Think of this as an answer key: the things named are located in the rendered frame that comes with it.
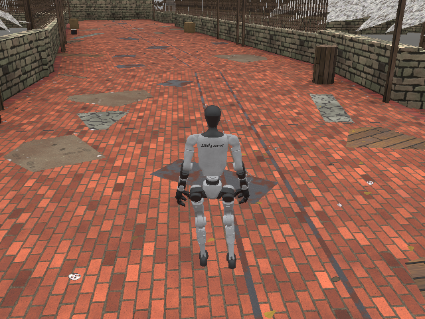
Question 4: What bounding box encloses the right robot hand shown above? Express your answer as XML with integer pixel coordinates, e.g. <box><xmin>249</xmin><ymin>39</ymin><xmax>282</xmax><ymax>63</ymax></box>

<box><xmin>234</xmin><ymin>188</ymin><xmax>250</xmax><ymax>204</ymax></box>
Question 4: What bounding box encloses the left robot forearm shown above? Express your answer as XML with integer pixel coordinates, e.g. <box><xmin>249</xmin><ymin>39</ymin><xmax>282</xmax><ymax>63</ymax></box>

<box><xmin>177</xmin><ymin>161</ymin><xmax>189</xmax><ymax>191</ymax></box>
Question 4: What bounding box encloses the left robot foot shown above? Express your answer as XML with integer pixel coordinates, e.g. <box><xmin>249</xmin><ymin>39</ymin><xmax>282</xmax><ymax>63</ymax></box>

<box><xmin>199</xmin><ymin>250</ymin><xmax>209</xmax><ymax>266</ymax></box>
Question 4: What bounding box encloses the left robot upper arm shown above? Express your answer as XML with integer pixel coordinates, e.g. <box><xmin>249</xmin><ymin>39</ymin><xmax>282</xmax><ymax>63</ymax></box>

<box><xmin>183</xmin><ymin>134</ymin><xmax>199</xmax><ymax>171</ymax></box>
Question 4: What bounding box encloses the left robot hand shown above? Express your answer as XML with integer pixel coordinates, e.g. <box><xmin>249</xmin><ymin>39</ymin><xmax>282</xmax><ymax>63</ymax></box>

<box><xmin>175</xmin><ymin>190</ymin><xmax>190</xmax><ymax>207</ymax></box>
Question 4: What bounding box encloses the right robot upper arm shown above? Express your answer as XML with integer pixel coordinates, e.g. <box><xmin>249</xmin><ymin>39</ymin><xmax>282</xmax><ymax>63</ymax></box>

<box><xmin>226</xmin><ymin>134</ymin><xmax>243</xmax><ymax>171</ymax></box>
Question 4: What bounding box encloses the left robot thigh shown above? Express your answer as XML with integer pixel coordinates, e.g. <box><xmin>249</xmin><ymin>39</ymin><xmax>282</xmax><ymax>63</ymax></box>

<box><xmin>189</xmin><ymin>185</ymin><xmax>207</xmax><ymax>229</ymax></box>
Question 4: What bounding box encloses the right robot forearm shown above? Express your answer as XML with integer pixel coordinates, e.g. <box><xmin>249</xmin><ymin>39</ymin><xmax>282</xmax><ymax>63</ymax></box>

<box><xmin>236</xmin><ymin>161</ymin><xmax>248</xmax><ymax>190</ymax></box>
